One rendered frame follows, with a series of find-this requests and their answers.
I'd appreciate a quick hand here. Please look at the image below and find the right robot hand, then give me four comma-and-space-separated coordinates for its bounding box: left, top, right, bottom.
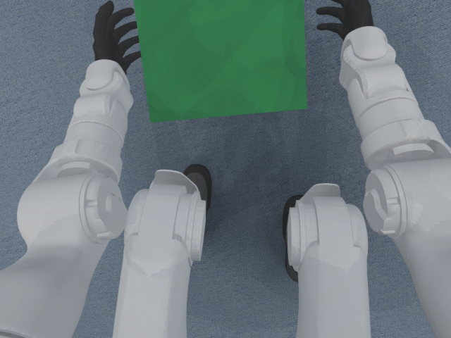
316, 0, 374, 41

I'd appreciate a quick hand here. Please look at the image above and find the right robot upper arm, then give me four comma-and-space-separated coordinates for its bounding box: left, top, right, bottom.
363, 158, 451, 338

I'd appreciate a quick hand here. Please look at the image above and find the robot right shin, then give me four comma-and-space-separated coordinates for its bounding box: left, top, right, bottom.
293, 183, 368, 272

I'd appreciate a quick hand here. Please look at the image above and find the robot left forearm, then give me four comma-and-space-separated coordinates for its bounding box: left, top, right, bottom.
17, 59, 133, 236

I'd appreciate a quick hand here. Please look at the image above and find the carton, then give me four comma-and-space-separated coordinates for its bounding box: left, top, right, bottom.
133, 0, 307, 123

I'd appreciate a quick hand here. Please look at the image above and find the left robot hand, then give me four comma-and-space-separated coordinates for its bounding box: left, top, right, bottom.
92, 1, 141, 75

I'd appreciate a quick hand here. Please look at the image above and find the robot right forearm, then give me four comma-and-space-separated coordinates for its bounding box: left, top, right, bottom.
339, 26, 451, 171

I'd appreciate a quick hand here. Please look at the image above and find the right robot foot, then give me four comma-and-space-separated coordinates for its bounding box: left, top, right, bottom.
283, 195, 304, 282

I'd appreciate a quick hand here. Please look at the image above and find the left robot upper arm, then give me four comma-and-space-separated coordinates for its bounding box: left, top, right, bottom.
0, 173, 128, 338

